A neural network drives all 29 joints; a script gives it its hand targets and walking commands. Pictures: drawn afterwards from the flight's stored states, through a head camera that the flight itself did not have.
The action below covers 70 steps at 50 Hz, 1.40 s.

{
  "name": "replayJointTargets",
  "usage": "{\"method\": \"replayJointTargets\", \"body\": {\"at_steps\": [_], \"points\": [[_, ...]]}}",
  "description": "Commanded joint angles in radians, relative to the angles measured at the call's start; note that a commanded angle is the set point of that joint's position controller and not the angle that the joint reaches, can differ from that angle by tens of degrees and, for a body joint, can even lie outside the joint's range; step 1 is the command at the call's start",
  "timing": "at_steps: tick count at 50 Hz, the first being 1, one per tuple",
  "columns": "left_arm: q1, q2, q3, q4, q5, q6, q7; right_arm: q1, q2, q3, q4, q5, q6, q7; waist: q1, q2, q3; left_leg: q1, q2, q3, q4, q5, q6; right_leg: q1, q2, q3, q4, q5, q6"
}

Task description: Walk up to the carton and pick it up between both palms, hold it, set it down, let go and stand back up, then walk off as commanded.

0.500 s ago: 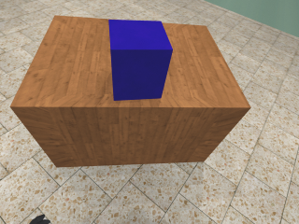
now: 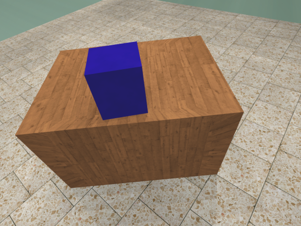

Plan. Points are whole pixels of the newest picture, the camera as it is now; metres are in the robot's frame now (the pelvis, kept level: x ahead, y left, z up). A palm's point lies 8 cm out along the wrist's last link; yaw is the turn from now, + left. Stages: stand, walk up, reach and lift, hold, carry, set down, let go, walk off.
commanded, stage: walk up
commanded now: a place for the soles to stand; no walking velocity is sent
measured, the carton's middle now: (119, 81) +0.71 +0.16 -0.02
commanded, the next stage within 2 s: none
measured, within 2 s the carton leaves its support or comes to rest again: neither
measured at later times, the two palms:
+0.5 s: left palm out of the picture +0.14 +0.33 -0.09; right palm out of the picture +0.10 -0.32 -0.10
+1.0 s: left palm out of the picture +0.16 +0.34 -0.09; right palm (265, 220) +0.18 -0.29 -0.12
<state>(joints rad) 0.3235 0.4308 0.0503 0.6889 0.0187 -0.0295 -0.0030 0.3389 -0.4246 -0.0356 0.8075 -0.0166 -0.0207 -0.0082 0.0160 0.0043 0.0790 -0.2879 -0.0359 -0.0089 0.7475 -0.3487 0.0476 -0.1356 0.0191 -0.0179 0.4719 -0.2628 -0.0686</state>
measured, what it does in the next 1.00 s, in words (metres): steps on the spot: left foot, then right foot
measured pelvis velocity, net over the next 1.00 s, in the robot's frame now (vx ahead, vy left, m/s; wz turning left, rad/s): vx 0.06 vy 0.02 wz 0.03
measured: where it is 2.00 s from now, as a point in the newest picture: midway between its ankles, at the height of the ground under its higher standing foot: outside the picture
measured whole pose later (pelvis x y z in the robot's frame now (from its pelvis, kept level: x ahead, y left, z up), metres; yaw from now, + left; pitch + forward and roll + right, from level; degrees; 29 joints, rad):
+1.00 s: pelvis +0.06 +0.02 -0.02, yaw +1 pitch +0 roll +0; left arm 0.22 0.42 0.05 0.71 0.02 -0.02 0.00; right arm 0.19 -0.42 -0.04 0.82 -0.02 0.00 0.02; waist 0.02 0.02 0.09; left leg -0.29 -0.02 -0.01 0.61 -0.31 0.03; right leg -0.22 -0.04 -0.02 0.64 -0.37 0.00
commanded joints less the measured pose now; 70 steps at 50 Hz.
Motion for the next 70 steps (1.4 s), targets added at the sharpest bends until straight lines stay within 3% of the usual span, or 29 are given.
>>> {"method": "replayJointTargets", "body": {"at_steps": [1, 5, 7, 9, 15, 18, 19, 20, 21, 23, 24, 28, 30, 31, 33, 34, 36, 39, 41, 43, 46, 48, 49, 51, 54, 58, 61, 67, 70], "points": [[-0.021, 0.152, 0.066, 0.003, -0.018, -0.014, 0.030, 0.054, -0.161, -0.044, 0.011, 0.006, 0.024, -0.006, 0.001, -0.185, 0.017, -0.138, 0.001, -0.087, 0.091, 0.103, -0.062, 0.103, -0.145, 0.094, -0.216, 0.410, 0.225], [-0.039, 0.170, 0.069, -0.010, -0.013, -0.001, 0.031, 0.051, -0.169, -0.050, 0.012, 0.006, 0.027, -0.012, -0.006, -0.174, 0.018, -0.114, -0.005, -0.054, 0.009, 0.064, -0.051, 0.129, -0.152, 0.083, -0.200, 0.502, 0.212], [-0.016, 0.156, 0.059, -0.010, -0.012, 0.001, 0.035, -0.008, -0.148, -0.038, 0.003, 0.009, 0.023, -0.011, 0.023, -0.127, 0.011, -0.120, 0.018, -0.068, -0.049, 0.052, -0.050, 0.147, -0.190, 0.107, -0.167, 0.453, 0.139], [-0.029, 0.169, 0.058, -0.002, -0.015, 0.006, 0.037, -0.015, -0.148, -0.034, -0.001, 0.007, 0.014, -0.013, 0.018, -0.134, 0.028, -0.112, 0.023, -0.050, -0.125, 0.051, -0.040, 0.162, -0.193, 0.103, -0.153, 0.555, 0.152], [-0.049, 0.164, 0.052, -0.005, 0.001, 0.028, 0.018, -0.025, -0.146, -0.035, -0.002, -0.003, -0.011, -0.031, 0.015, -0.069, -0.015, -0.015, 0.048, 0.007, -0.304, 0.126, -0.010, 0.125, -0.210, 0.143, -0.073, 0.384, 0.060], [-0.133, 0.141, 0.049, -0.008, -0.012, 0.026, 0.010, 0.039, -0.170, -0.042, 0.019, -0.017, -0.028, -0.038, -0.050, 0.013, -0.088, 0.146, 0.155, -0.173, -0.394, 0.319, 0.087, -0.002, -0.099, 0.052, 0.159, 0.351, 0.120], [-0.114, 0.129, 0.046, -0.005, -0.014, 0.029, 0.010, 0.034, -0.199, -0.046, 0.010, -0.017, -0.031, -0.041, -0.045, 0.071, -0.099, 0.160, 0.266, -0.351, -0.414, 0.281, 0.163, -0.080, -0.027, 0.033, 0.267, 0.192, 0.152], [-0.075, 0.134, 0.051, 0.002, -0.006, 0.036, 0.004, -0.020, -0.238, -0.052, -0.013, -0.020, -0.032, -0.049, -0.018, 0.146, -0.086, 0.121, 0.372, -0.542, -0.443, 0.194, 0.242, -0.164, 0.034, 0.056, 0.401, -0.195, 0.147], [-0.029, 0.170, 0.061, 0.014, -0.001, 0.050, 0.002, -0.075, -0.243, -0.057, -0.030, -0.012, -0.036, -0.053, 0.017, 0.130, -0.067, 0.015, 0.421, -0.599, -0.462, 0.070, 0.268, -0.153, -0.033, 0.179, 0.519, -0.332, 0.112], [0.037, 0.172, 0.059, 0.030, -0.009, 0.053, -0.015, -0.202, -0.240, -0.044, -0.064, -0.011, -0.038, -0.059, 0.067, 0.135, -0.022, -0.178, 0.400, -0.493, -0.485, -0.096, 0.232, -0.079, -0.087, 0.207, 0.465, -0.348, 0.069], [0.056, 0.168, 0.054, 0.041, -0.013, 0.048, -0.025, -0.227, -0.226, -0.036, -0.063, -0.016, -0.037, -0.051, 0.083, 0.125, -0.026, -0.216, 0.298, -0.370, -0.495, -0.132, 0.163, -0.016, -0.070, 0.148, 0.354, -0.354, 0.054], [-0.013, 0.117, 0.052, 0.058, -0.001, 0.022, -0.021, -0.165, -0.198, -0.033, -0.030, -0.029, -0.007, -0.008, 0.010, 0.150, -0.010, -0.115, 0.127, -0.205, -0.375, -0.172, 0.063, 0.013, 0.003, -0.001, -0.054, -0.121, 0.059], [0.007, 0.144, 0.056, 0.066, 0.010, 0.012, 0.000, -0.126, -0.207, -0.048, -0.036, -0.027, 0.014, 0.006, -0.002, 0.137, -0.028, -0.114, 0.126, -0.214, -0.328, -0.175, 0.044, 0.035, -0.002, 0.000, -0.079, -0.108, 0.043], [0.033, 0.170, 0.057, 0.061, 0.014, 0.007, 0.008, -0.135, -0.199, -0.046, -0.047, -0.022, 0.025, 0.012, 0.001, 0.103, -0.033, -0.140, 0.102, -0.195, -0.294, -0.143, 0.024, 0.041, -0.058, 0.064, -0.084, -0.149, 0.025], [0.023, 0.269, 0.075, 0.055, 0.019, -0.005, 0.023, -0.206, -0.156, -0.044, -0.062, -0.012, 0.030, 0.019, 0.023, -0.079, 0.041, -0.214, -0.029, -0.112, -0.092, -0.061, -0.044, -0.054, -0.313, 0.391, -0.269, -0.400, -0.069], [-0.061, 0.271, 0.074, 0.021, 0.021, -0.015, 0.027, -0.173, -0.164, -0.057, -0.042, -0.019, 0.028, 0.020, -0.001, -0.074, 0.048, -0.150, 0.004, -0.118, 0.010, -0.096, -0.043, -0.117, -0.377, 0.423, -0.250, -0.356, -0.118], [-0.113, 0.239, 0.064, -0.003, 0.013, -0.023, 0.024, -0.132, -0.180, -0.062, -0.036, -0.011, 0.022, 0.031, -0.027, -0.071, 0.034, -0.078, 0.044, -0.109, 0.026, -0.102, -0.037, -0.146, -0.361, 0.319, -0.189, -0.138, -0.145], [-0.107, 0.222, 0.055, -0.016, 0.000, -0.023, 0.021, -0.146, -0.158, -0.065, -0.036, -0.009, 0.012, 0.040, -0.038, -0.077, 0.015, 0.047, 0.046, -0.057, -0.215, 0.116, -0.020, -0.122, -0.231, 0.125, -0.048, 0.127, -0.049], [-0.037, 0.197, 0.055, -0.006, -0.018, -0.021, 0.023, -0.147, -0.182, -0.065, -0.042, -0.011, 0.000, 0.032, -0.006, -0.076, -0.099, 0.096, 0.089, -0.095, -0.231, 0.462, 0.020, 0.006, -0.165, 0.042, 0.076, 0.331, 0.007], [-0.045, 0.171, 0.052, -0.019, -0.028, -0.016, 0.022, -0.120, -0.193, -0.058, -0.036, -0.002, -0.009, 0.021, -0.005, -0.054, -0.221, 0.178, 0.140, -0.140, -0.190, 0.647, 0.071, 0.015, -0.114, -0.004, 0.178, 0.286, 0.031], [-0.048, 0.142, 0.038, -0.010, -0.028, -0.010, 0.022, -0.120, -0.201, -0.056, -0.056, 0.010, -0.018, 0.016, -0.016, 0.037, -0.266, 0.264, 0.236, -0.285, -0.196, 0.626, 0.159, -0.126, -0.054, -0.003, 0.221, 0.004, 0.046], [-0.038, 0.138, 0.026, 0.022, -0.024, -0.014, 0.029, -0.149, -0.197, -0.050, -0.056, 0.011, -0.010, 0.011, 0.006, 0.050, -0.214, 0.250, 0.246, -0.294, -0.204, 0.684, 0.150, -0.131, -0.061, 0.015, 0.087, -0.058, 0.036], [-0.029, 0.151, 0.027, 0.032, -0.022, -0.020, 0.031, -0.161, -0.176, -0.044, -0.051, 0.017, -0.008, 0.010, 0.016, 0.008, -0.219, 0.202, 0.212, -0.231, -0.159, 0.697, 0.118, -0.057, -0.094, 0.042, 0.037, 0.107, 0.031], [-0.045, 0.182, 0.040, 0.037, -0.014, -0.028, 0.029, -0.189, -0.152, -0.041, -0.058, 0.017, -0.005, 0.012, 0.026, 0.000, -0.210, 0.034, 0.103, -0.107, -0.092, 0.546, 0.030, 0.083, -0.176, 0.094, 0.047, 0.383, -0.007], [-0.073, 0.219, 0.053, 0.036, -0.012, -0.018, 0.032, -0.199, -0.145, -0.043, -0.056, 0.008, 0.001, 0.016, 0.024, -0.046, -0.172, -0.038, 0.064, -0.065, -0.101, 0.326, 0.005, 0.122, -0.261, 0.130, 0.081, 0.487, -0.067], [-0.150, 0.175, 0.042, 0.003, -0.016, -0.009, 0.027, -0.143, -0.189, -0.061, -0.044, 0.000, -0.015, 0.017, -0.019, 0.004, -0.206, 0.134, 0.152, -0.169, -0.204, 0.583, 0.079, -0.010, -0.122, -0.016, 0.171, 0.212, 0.026], [-0.125, 0.142, 0.031, 0.021, -0.019, -0.010, 0.025, -0.172, -0.210, -0.059, -0.053, 0.004, -0.017, 0.015, -0.007, 0.097, -0.187, 0.150, 0.233, -0.305, -0.264, 0.575, 0.139, -0.078, -0.055, 0.003, 0.126, -0.054, 0.047], [-0.118, 0.234, 0.053, 0.044, -0.002, -0.024, 0.023, -0.237, -0.139, -0.043, -0.063, 0.007, 0.002, 0.026, 0.010, -0.073, -0.132, -0.051, 0.042, -0.073, -0.115, 0.218, -0.013, 0.055, -0.272, 0.162, -0.028, 0.186, -0.072], [-0.153, 0.216, 0.049, 0.019, -0.003, -0.019, 0.019, -0.181, -0.166, -0.054, -0.038, -0.005, -0.004, 0.030, -0.012, -0.077, -0.132, 0.036, 0.060, -0.081, -0.175, 0.219, -0.001, -0.015, -0.241, 0.100, 0.027, 0.151, -0.059]]}}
